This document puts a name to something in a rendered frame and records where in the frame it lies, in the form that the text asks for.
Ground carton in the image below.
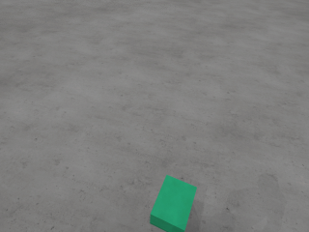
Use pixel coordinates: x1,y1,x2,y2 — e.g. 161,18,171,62
150,175,197,232

